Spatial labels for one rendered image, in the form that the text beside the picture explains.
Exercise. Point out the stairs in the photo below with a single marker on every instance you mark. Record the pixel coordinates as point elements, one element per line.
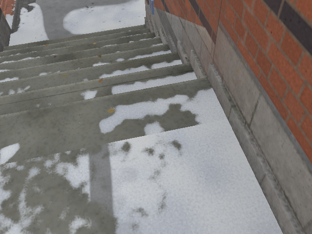
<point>92,65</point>
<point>8,9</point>

